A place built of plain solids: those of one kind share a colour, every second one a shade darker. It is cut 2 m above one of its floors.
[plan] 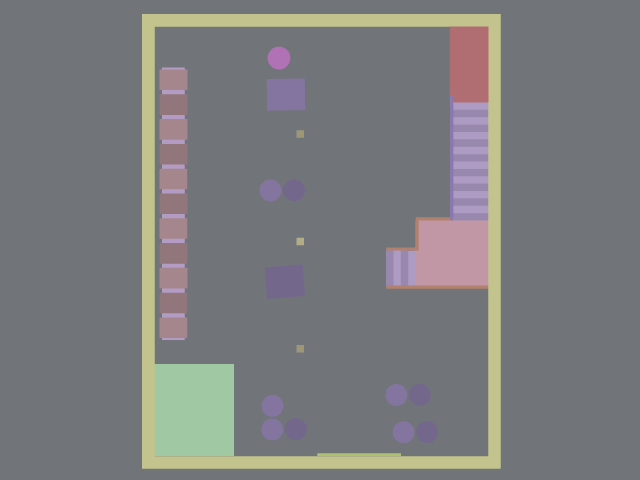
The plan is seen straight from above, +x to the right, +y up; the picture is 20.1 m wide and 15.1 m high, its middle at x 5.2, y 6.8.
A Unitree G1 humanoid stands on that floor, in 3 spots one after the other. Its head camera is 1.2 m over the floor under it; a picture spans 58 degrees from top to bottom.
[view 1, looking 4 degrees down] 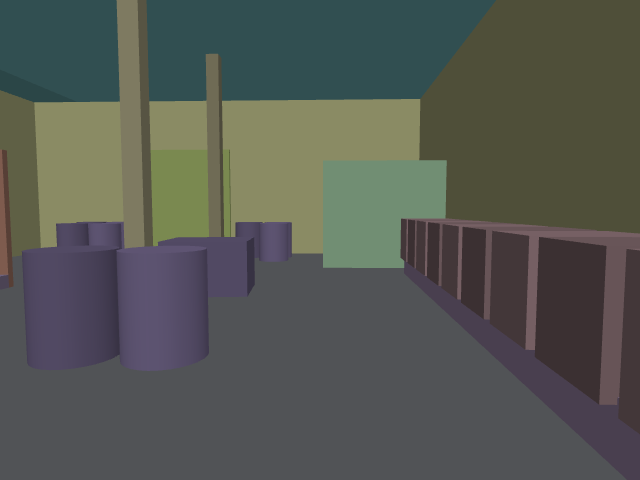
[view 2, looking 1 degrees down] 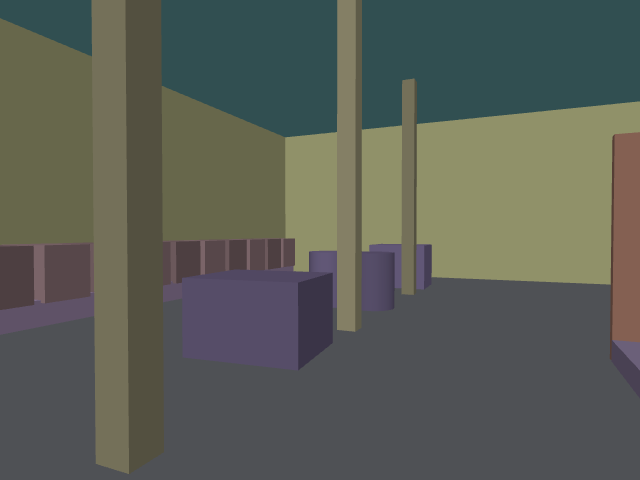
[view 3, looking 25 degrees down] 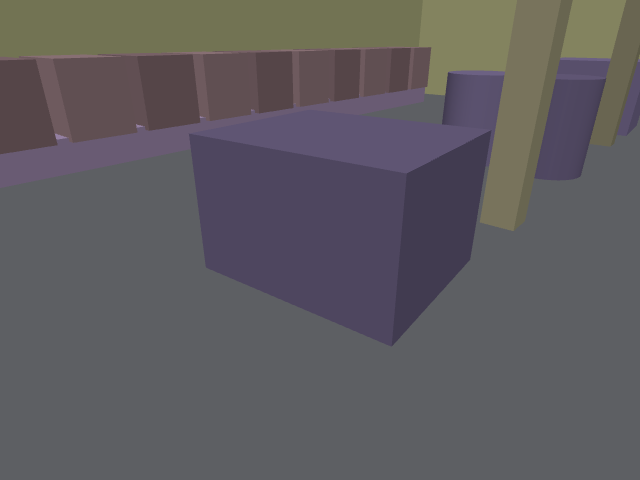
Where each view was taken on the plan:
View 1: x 2.25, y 11.81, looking -88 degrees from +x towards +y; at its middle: wall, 11.85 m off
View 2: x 6.43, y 1.70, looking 114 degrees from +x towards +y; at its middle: wall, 12.93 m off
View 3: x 5.48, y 3.72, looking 131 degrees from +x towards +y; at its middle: load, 1.89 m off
